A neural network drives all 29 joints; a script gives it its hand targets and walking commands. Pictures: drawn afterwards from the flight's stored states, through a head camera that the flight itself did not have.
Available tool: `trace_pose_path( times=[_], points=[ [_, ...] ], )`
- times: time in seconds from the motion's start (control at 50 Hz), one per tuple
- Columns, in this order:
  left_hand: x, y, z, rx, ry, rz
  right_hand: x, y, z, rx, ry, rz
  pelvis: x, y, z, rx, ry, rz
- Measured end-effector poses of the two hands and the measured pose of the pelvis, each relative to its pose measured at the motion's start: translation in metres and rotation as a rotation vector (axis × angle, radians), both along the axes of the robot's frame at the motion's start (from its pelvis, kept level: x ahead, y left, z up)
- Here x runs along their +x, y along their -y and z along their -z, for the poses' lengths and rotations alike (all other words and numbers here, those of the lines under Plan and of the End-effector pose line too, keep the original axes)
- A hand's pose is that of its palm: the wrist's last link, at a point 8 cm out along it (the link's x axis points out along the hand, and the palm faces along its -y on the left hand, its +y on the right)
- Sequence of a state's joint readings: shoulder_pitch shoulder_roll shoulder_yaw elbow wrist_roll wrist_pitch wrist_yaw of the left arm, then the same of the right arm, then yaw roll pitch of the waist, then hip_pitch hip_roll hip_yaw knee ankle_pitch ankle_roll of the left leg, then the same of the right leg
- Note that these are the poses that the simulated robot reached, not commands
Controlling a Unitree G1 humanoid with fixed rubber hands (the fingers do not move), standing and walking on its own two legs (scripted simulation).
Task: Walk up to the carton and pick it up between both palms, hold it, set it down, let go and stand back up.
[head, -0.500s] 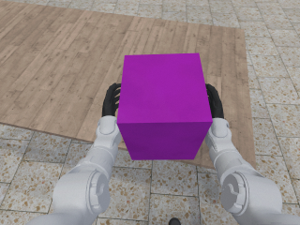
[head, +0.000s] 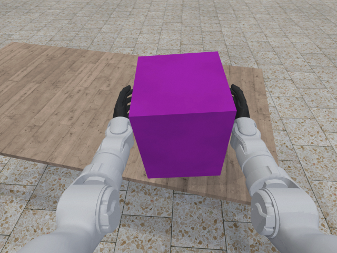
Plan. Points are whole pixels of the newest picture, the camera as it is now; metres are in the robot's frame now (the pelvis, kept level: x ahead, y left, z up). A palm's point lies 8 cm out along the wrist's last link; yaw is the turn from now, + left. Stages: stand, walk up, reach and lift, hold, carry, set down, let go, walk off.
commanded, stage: reach and lift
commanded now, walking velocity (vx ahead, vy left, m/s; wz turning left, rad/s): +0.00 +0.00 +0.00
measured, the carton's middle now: (180, 118) +0.44 -0.05 +0.09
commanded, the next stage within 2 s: none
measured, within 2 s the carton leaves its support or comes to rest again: neither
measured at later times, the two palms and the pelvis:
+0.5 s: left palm (113, 120) +0.40 +0.11 +0.14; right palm (238, 118) +0.38 -0.18 +0.14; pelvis +0.01 +0.00 +0.00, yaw +1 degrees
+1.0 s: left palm (100, 120) +0.37 +0.13 +0.17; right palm (235, 118) +0.36 -0.16 +0.16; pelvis -0.01 +0.00 +0.00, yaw +1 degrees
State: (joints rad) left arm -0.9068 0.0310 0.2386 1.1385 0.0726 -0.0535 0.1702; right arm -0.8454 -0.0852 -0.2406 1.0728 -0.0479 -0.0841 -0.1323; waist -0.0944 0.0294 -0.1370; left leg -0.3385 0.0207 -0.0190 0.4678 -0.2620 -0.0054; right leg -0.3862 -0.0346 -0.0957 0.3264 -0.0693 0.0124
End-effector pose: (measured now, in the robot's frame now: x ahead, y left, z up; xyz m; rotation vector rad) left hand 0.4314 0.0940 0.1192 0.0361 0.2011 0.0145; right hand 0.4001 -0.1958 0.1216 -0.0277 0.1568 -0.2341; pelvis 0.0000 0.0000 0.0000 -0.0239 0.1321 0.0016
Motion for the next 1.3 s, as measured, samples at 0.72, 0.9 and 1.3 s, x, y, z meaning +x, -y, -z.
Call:
trace_pose_path(
  times=[0.72,0.9,1.3],
  points=[
    [-0.047,-0.026,-0.038,-0.002,0.005,-0.055,-0.031,-0.025,-0.031,0.026,-0.005,-0.049,-0.002,0.0,-0.005,-0.003,0.202,-0.016],
    [-0.056,-0.032,-0.049,-0.007,0.006,-0.067,-0.037,-0.031,-0.038,0.036,0.0,-0.06,-0.006,0.0,-0.005,0.0,0.24,-0.014],
    [-0.053,-0.032,-0.057,0.019,-0.001,-0.072,-0.033,-0.031,-0.037,0.049,-0.004,-0.068,-0.004,0.007,-0.005,0.002,0.26,-0.024]
  ],
)
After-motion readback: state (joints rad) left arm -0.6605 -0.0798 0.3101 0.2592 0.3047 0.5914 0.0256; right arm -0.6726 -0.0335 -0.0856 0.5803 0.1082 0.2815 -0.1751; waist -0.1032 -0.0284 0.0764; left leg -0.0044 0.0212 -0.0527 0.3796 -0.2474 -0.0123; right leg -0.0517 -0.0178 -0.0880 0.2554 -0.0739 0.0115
